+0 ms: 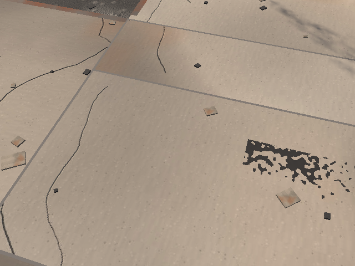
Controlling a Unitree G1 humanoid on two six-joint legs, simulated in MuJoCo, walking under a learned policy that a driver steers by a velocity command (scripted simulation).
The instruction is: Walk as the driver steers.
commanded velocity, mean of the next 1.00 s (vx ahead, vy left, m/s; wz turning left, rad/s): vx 0.50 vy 0.00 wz -0.46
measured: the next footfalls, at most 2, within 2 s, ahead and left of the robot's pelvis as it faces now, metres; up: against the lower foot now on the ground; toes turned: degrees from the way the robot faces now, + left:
right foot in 0.36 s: +0.36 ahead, -0.18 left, +0.00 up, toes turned -15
left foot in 0.84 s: +0.69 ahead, -0.07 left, +0.00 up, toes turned -25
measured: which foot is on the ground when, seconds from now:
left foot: down 0.00-0.38, up 0.40-0.82, down 0.84-1.00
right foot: up 0.00-0.34, down 0.36-0.86, up 0.88-1.00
